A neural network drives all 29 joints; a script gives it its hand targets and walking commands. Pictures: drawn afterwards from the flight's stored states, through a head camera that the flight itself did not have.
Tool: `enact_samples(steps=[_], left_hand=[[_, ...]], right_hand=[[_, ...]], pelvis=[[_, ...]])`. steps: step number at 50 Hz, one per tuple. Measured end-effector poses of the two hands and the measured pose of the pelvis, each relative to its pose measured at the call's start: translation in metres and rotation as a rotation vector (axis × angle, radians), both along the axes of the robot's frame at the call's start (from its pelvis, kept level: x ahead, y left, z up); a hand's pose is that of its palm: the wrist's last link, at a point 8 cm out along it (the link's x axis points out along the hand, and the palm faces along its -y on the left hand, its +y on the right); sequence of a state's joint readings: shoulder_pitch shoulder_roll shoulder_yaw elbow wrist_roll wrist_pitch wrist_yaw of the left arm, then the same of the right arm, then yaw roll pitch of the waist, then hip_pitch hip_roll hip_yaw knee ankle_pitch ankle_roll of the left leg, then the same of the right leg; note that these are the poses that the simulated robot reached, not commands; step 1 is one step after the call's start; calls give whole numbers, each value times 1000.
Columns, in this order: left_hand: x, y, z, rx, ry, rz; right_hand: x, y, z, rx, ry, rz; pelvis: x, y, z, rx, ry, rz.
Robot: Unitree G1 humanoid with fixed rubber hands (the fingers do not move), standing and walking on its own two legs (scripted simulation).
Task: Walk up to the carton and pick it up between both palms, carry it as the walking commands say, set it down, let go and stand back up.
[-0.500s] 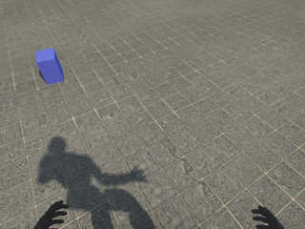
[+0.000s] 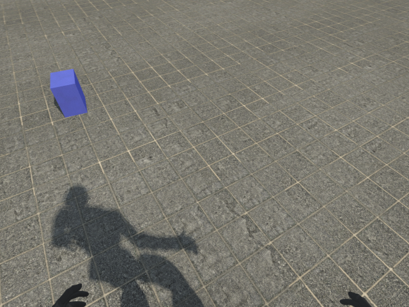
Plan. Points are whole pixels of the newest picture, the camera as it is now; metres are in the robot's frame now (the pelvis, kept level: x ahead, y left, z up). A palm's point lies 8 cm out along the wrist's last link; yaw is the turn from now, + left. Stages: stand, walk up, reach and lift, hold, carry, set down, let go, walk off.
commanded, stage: stand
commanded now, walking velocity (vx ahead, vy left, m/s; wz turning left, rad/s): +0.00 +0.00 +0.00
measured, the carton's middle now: (69, 93) +1.71 +1.13 -0.64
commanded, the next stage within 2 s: walk up in 0.20 s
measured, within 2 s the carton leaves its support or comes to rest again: neither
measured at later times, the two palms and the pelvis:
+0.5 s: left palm out of the picture +0.09 +0.36 -0.07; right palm out of the picture +0.14 -0.31 -0.07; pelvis +0.00 +0.01 +0.01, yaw +5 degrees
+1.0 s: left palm out of the picture +0.21 +0.48 -0.06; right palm (301, 245) +0.29 -0.20 -0.08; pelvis +0.17 +0.13 +0.00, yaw +16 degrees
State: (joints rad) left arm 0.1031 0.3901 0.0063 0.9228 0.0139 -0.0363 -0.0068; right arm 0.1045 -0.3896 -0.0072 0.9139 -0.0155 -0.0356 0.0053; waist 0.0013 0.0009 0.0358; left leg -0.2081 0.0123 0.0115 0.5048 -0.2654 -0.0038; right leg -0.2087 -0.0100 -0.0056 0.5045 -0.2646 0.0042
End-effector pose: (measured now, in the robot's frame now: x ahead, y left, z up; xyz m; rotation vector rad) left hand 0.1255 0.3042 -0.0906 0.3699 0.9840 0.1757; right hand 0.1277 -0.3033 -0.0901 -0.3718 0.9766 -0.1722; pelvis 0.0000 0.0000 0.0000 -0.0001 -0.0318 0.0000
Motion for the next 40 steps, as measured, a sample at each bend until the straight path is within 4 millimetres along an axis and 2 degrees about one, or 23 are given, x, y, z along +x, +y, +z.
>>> enact_samples(steps=[19,21,23,27,32,34,36,38,40], left_hand=[[-19,5,-1,6,84,32],[-19,12,4,9,43,46],[-25,29,13,42,-12,72],[-46,79,34,136,-49,141],[-52,143,47,218,-67,201],[-45,167,43,228,-73,219],[-33,188,32,228,-72,218],[-14,193,22,192,-76,221],[7,187,18,139,-88,208]], right_hand=[[-21,-6,-1,-3,82,-42],[-18,-7,1,10,81,-17],[-6,-8,7,10,74,32],[38,-5,28,-9,24,125],[100,22,51,-30,-47,199],[123,38,55,-51,-81,216],[138,49,50,-92,-115,214],[138,60,42,-102,-104,193],[130,71,35,-90,-58,177]], pelvis=[[-2,0,8,0,-8,-3],[-1,1,7,-10,1,24],[1,4,6,-14,15,59],[11,17,7,-24,20,111],[35,46,2,-22,16,164],[49,63,-4,-19,14,178],[61,82,-18,-10,11,191],[71,94,-21,6,17,207],[84,102,-16,16,21,215]])
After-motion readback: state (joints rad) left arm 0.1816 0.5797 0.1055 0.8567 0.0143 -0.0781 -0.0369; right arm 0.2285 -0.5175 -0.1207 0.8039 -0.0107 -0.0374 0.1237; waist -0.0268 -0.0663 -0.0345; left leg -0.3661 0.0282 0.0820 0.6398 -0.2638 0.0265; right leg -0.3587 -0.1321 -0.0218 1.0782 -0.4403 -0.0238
